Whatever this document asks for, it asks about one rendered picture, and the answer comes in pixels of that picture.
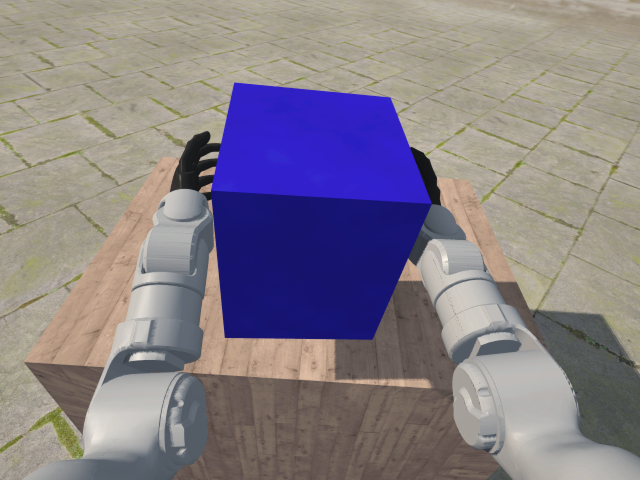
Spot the right robot upper arm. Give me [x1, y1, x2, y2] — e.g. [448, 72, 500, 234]
[452, 350, 640, 480]

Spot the pedestal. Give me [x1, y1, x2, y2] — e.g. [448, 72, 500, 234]
[24, 157, 551, 480]

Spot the robot left hand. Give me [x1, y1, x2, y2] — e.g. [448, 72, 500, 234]
[170, 131, 221, 201]

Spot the left robot upper arm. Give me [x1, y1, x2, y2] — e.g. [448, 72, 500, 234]
[22, 372, 208, 480]

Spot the right robot forearm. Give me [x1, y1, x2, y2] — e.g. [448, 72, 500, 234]
[408, 204, 580, 425]

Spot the robot right hand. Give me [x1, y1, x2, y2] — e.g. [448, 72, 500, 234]
[410, 147, 441, 206]

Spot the carton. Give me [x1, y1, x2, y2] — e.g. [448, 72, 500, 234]
[211, 82, 432, 340]

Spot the left robot forearm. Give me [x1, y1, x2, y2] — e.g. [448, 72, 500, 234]
[83, 189, 214, 451]

